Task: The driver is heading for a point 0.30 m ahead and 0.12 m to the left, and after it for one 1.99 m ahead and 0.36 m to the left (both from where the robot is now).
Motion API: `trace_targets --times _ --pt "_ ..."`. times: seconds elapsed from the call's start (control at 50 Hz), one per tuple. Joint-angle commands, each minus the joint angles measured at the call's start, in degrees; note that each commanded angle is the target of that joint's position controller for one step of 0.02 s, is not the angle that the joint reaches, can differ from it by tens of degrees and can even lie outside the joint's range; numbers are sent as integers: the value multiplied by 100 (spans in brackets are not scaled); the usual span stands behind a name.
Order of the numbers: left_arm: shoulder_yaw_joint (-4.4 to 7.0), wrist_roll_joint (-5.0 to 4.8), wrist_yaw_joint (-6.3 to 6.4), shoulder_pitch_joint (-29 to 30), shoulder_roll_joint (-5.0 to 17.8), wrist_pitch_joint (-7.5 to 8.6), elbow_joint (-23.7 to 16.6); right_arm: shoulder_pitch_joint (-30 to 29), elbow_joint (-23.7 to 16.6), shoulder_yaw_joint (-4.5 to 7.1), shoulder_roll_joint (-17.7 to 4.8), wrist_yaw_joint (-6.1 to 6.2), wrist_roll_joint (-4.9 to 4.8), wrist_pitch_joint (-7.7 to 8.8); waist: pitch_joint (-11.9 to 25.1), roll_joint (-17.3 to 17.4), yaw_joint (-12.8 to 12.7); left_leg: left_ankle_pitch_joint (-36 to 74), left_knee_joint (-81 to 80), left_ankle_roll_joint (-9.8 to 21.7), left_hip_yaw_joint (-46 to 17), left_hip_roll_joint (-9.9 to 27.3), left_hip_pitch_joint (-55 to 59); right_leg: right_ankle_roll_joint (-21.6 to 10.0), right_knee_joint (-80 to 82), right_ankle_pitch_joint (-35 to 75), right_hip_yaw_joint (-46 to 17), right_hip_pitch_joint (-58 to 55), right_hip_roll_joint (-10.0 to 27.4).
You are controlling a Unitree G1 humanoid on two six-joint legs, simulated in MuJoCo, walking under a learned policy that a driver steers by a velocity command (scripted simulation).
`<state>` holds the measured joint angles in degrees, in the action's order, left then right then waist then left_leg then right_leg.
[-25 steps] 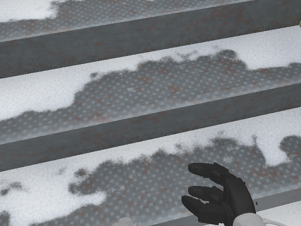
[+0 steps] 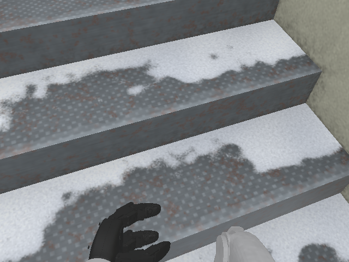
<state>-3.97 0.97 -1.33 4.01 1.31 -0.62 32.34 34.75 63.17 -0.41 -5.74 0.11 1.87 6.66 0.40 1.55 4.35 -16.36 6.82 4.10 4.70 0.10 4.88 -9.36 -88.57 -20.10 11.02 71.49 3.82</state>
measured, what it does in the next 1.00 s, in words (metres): climbs, turning left: right foot 0.16 m higher, then left foot 0.16 m higher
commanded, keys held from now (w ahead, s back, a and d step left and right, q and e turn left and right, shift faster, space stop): w+q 0.80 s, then w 0.20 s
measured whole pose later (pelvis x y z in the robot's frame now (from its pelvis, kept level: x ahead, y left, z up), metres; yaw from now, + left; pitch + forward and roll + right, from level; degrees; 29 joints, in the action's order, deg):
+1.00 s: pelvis +0.64 +0.05 +0.32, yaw +27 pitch +6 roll +0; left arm -5.1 2.4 -3.4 5.4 8.1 2.0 42.2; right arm 29.4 64.8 -1.2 -6.5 -5.5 2.3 5.6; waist 10.0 2.1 4.3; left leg -19.7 22.3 0.6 -9.5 0.8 -8.1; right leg -5.3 -82.2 -23.7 1.3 63.0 2.6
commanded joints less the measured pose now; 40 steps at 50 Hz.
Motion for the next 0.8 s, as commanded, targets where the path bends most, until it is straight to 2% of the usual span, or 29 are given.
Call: trace_targets --times 0.02,0.04,0.06,0.08,0.1,0.12,0.14,0.16,0.18,0.2,0.24,0.26,0.32,0.38,0.4,0.46,0.48,0.5,0.54,0.56,0.58,0.6,0.62,0.64,0.66,0.68,0.72,0.74,0.8 --pt "175 -40 -494 1344 801 -342 -904 373 27 133 -1476 -979 372 115 753 1133 -1047 11015 543 1086 -548 1651 -497 79 1738 -21 57 -2803 -795" --pt "212 56 -443 454 1020 -404 -395 79 -75 316 -2019 -1007 153 113 1216 1054 -1323 11548 962 1142 -512 1678 -86 176 2765 266 204 -3416 -1049" --pt "333 57 -269 -679 1185 -355 63 -48 -40 487 -2292 -1011 175 81 1562 1084 -1540 11618 1981 773 -634 1667 -467 37 3303 612 -350 -4889 -977" --pt "268 -64 -186 -1722 1272 -265 640 620 -30 285 -1530 -1055 569 39 2866 -67 -1421 9666 3571 715 -1154 1238 -2465 -736 3520 1693 -2197 -7556 -269" --pt "396 313 -158 -3365 1545 -289 1401 566 67 171 -941 -1187 629 -109 3085 -1526 -1884 2698 5371 566 -1605 72 -4024 -1500 5366 1670 -4927 -8799 930" --pt "652 551 -117 -4112 1866 -122 1766 -26 86 317 -978 -1187 180 -198 2003 -1066 -2056 2167 9197 441 -2472 -586 -4866 -1602 6575 297 -6301 -7458 1368" --pt "650 439 -102 -3506 1853 156 2091 -468 -30 329 -711 -1040 -2 -142 939 -214 -1504 2284 10215 487 -2663 -426 -5837 -1003 6471 -446 -5465 -6613 1359" --pt "553 245 -173 -2586 1341 275 2219 -764 -258 248 -447 -880 1 -96 744 -464 -1068 2013 11223 690 -2449 -515 -6370 -1160 6372 641 -4816 -6138 1372" --pt "318 208 -260 -1930 512 365 2346 -1179 -447 240 -515 -719 59 -102 864 201 -710 1920 11336 989 -2440 -400 -6614 -870 6235 1491 -3768 -6035 1308" --pt "126 236 -305 -1543 36 402 2480 -1338 -643 143 -321 -672 21 -221 927 279 -323 1920 11267 1278 -2330 -133 -6725 -481 6315 1976 -2844 -5819 1163" --pt "91 284 -193 -1396 -126 537 2566 -1427 -762 -15 134 -692 66 -422 688 155 108 1687 11288 1330 -1774 189 -7059 -233 6592 2434 -1442 -5298 851" --pt "156 280 -141 -1413 87 580 2557 -1607 -840 -72 231 -727 13 -464 527 -33 197 1174 11444 1241 -1436 280 -7163 -183 6815 2335 -849 -5025 700" --pt "150 631 -46 -1761 463 654 2673 -2484 -1296 -151 39 -716 -179 -426 315 -420 138 855 12142 1345 -855 240 -7495 -143 7300 1286 -387 -4395 483" --pt "83 895 -88 -3213 647 576 3312 -3614 -1817 -277 -126 -580 -113 -394 -5 -353 -353 844 11622 1608 -1055 300 -9127 -145 7492 1653 -600 -6067 826" --pt "60 951 -164 -3499 766 573 3381 -4030 -2001 -257 -431 -536 -98 -385 119 -192 -467 1373 10348 1458 -909 419 -9091 -73 7601 1602 -519 -6446 885" --pt "70 722 -338 -3372 998 506 3217 -5164 -2384 -262 -365 -494 -115 -720 83 -643 -582 688 8698 1063 32 606 -7757 -190 8600 2980 -142 -5959 1184" --pt "83 530 -368 -2910 1099 600 2966 -4841 -2275 -203 -298 -554 -99 -802 34 -695 -221 548 8391 983 391 370 -6532 -139 8569 4836 306 -5312 1039" --pt "179 401 -411 -3088 1648 736 3077 -4669 -2461 -232 -207 -634 -153 -854 267 -1005 124 959 8133 871 575 82 -5131 -376 8207 8319 319 -4979 1258" --pt "375 114 -405 -3314 2338 922 3126 -3977 -2341 -95 -549 -628 -127 -878 305 -1105 388 122 6262 596 738 -557 -4792 -168 7267 10097 321 -6584 1494" --pt "423 135 -448 -3151 2374 911 3112 -3355 -2127 49 -818 -542 -123 -803 416 -1252 511 -117 5243 572 781 -898 -4388 -128 6570 10576 305 -7184 1535" --pt "382 594 -498 -3540 1988 926 3073 -2263 -1715 206 -1217 -386 -206 -728 1605 -832 349 1792 6096 1104 -299 -625 -1971 202 5139 10630 161 -5778 1370" --pt "393 688 -591 -3355 1968 873 2981 -1061 -1292 322 -1393 -288 -160 -745 2098 -461 733 1204 4775 1306 -1721 -429 -526 266 3756 8122 -156 -4471 886" --pt "418 554 -750 -2820 1512 708 2875 -44 -837 323 -1562 -313 150 -766 1999 648 846 196 2710 1827 -3951 421 -83 453 1307 1912 -713 -2917 -369" --pt "439 190 -732 -2657 1429 587 2738 -55 -807 469 -1610 -218 289 -679 1403 594 821 -859 1881 1674 -4957 758 -805 240 -952 2170 -2075 -2086 -520" --pt "448 276 -678 -2365 1277 608 2670 -133 -593 410 -1360 -222 143 -604 955 919 692 -1061 1922 1780 -4864 807 -1409 114 -2271 2394 -2342 -1379 -560" --pt "420 309 -566 -1947 1128 622 2454 -610 -386 321 -896 -258 111 -515 705 241 312 -725 2048 1773 -4493 717 -1749 -3 -2859 2122 -2320 -803 -663" --pt "211 318 -383 -1392 717 588 1976 -1627 -244 25 -109 -343 88 -444 746 -303 -428 -120 2111 1428 -3482 545 -2366 -368 -3288 1671 -2352 -268 -512" --pt "212 319 -303 -1495 837 495 1915 -1923 -163 -78 59 -408 186 -376 651 -579 -719 319 2006 1301 -2981 462 -2731 -419 -2956 1756 -2123 -193 -373" --pt "259 140 -85 -1240 1216 386 1708 -2583 -447 -50 -326 -326 235 -29 482 -94 -951 288 1379 931 -1747 23 -4252 -69 -1916 802 -1475 -1168 -70"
